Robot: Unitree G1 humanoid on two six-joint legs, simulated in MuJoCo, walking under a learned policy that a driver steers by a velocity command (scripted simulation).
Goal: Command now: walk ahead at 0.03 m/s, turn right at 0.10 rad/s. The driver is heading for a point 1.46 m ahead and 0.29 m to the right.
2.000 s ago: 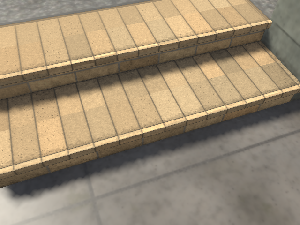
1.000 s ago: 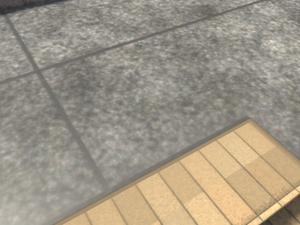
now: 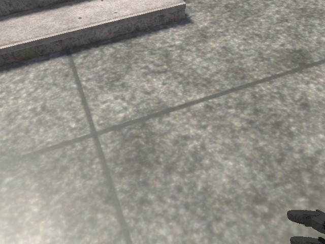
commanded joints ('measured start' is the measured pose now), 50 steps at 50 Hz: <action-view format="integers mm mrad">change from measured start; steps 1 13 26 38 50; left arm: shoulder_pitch -33 -59 -113 -133 -26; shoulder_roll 150 177 38 7 150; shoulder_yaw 41 115 29 -6 70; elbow -89 -188 -226 -130 -14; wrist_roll -35 -67 -45 24 18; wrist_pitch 35 109 122 -81 -32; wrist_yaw -3 56 -2 7 27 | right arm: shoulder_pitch -18 243 254 319 243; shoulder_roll -69 -22 -116 -7 -76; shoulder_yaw -12 -27 -24 10 -68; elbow -57 56 17 133 27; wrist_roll -3 -2 -36 -80 -43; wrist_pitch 41 11 43 -102 76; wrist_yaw -25 -52 -99 3 50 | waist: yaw -12 -71 -131 -134 -139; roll -194 -269 78 -202 -261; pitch -125 -120 -12 -95 -31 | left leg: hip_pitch -123 98 232 -563 -408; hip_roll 71 -29 280 60 207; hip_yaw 81 121 95 68 233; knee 26 -320 -488 812 386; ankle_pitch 7 245 400 386 369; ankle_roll -52 81 296 36 90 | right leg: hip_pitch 278 -6 -320 56 211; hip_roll -255 -105 -27 -319 -407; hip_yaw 363 481 -36 175 -112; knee -169 -299 324 -382 -494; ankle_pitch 607 -272 -164 -432 -345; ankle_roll -172 -91 150 -46 -58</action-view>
